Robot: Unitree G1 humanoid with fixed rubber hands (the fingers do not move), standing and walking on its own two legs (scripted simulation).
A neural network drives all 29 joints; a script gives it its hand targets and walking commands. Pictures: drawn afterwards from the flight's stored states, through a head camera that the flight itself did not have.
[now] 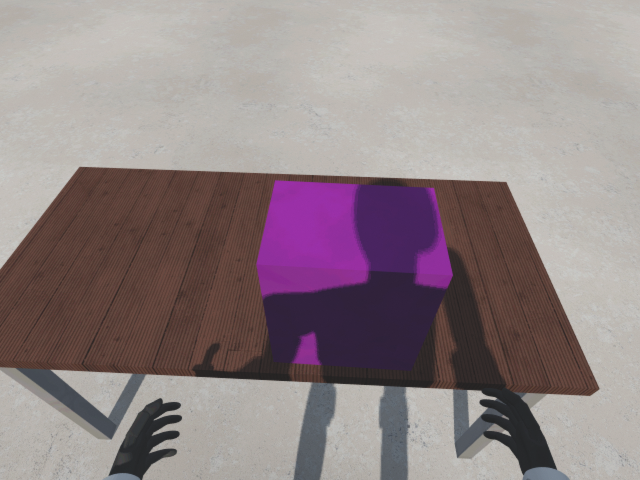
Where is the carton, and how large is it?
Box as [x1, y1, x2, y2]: [256, 180, 452, 370]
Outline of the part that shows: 275,180 256,264 273,360 281,362 410,370 452,276 433,188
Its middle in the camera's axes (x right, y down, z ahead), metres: +0.05 +0.07 +0.63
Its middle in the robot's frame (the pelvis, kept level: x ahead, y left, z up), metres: +0.43 +0.00 -0.04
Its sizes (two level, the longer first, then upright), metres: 0.242 0.166 0.275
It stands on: a table, 0.60 m high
